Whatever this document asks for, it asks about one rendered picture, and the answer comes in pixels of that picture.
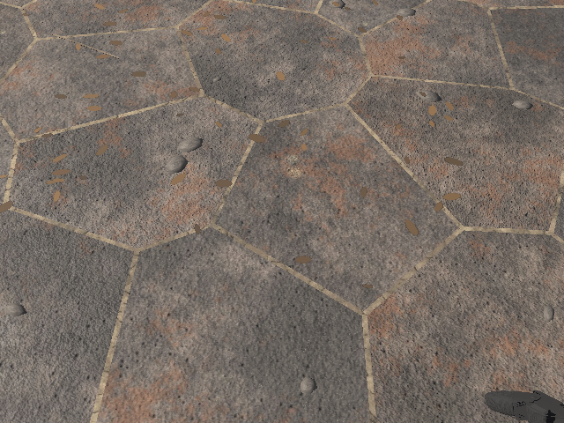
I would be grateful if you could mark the right robot hand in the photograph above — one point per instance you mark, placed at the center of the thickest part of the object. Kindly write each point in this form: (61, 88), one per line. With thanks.
(536, 407)

